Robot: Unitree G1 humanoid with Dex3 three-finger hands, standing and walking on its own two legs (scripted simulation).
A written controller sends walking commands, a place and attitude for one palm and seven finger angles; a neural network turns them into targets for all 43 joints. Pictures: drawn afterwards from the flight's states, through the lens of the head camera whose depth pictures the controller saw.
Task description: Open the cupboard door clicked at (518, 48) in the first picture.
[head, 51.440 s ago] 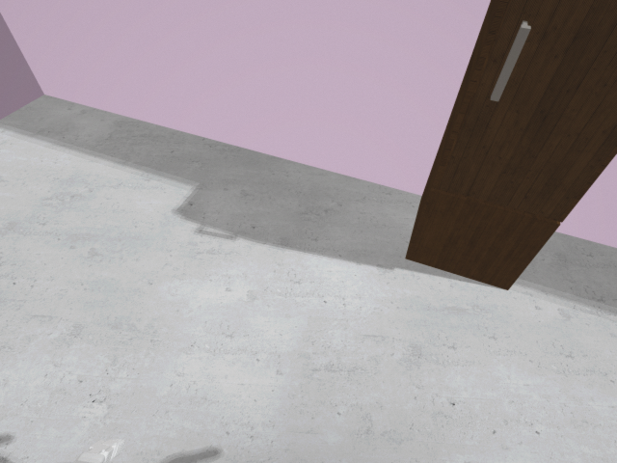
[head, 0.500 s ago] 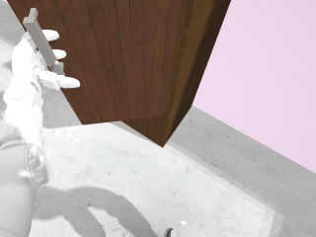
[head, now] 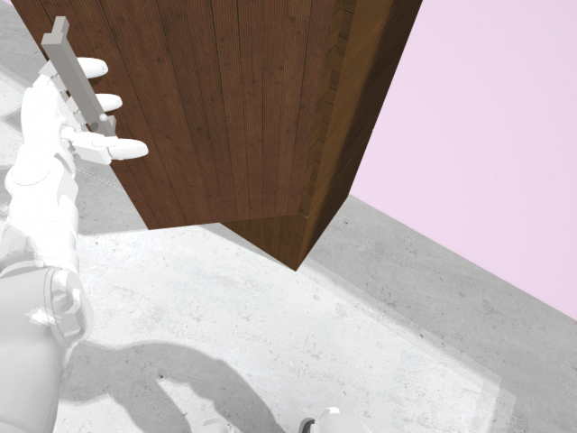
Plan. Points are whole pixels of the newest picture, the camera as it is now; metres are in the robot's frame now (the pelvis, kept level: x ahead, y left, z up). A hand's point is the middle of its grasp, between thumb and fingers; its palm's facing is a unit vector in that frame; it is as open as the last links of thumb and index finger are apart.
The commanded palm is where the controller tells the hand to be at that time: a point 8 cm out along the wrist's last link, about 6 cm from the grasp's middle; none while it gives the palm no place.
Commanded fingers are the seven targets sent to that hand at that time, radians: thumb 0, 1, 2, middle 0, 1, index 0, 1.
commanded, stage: close the thumb around the handle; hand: left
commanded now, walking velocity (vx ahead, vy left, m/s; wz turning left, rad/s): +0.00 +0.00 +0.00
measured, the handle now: (88, 89) +0.56 +0.23 +0.12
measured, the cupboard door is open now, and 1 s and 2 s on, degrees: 42 50 87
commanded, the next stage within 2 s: pull the door open along its arc in 0.54 s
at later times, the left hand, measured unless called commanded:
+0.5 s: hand (104, 119) +0.51 +0.20 +0.12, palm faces +0.07 -1.00 +0.00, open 5.5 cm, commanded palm +0.48 +0.25 +0.12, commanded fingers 0.00 0.90 0.90 -0.40 -1.35 -0.40 -1.35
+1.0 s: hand (107, 147) +0.46 +0.19 +0.11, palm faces +0.05 -1.00 +0.00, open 5.7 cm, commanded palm +0.40 +0.24 +0.12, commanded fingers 0.00 0.90 0.90 -0.40 -1.35 -0.40 -1.35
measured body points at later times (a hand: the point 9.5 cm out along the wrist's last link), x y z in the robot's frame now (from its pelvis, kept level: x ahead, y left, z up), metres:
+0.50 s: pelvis +0.00 +0.01 +0.00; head +0.10 +0.02 +0.44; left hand +0.50 +0.26 +0.12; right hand +0.00 -0.26 -0.12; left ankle -0.01 +0.12 -0.71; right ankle +0.00 -0.12 -0.71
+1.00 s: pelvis +0.01 +0.00 +0.01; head +0.07 +0.00 +0.45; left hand +0.45 +0.25 +0.12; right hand +0.03 -0.26 -0.11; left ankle -0.01 +0.12 -0.71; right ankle +0.00 -0.12 -0.71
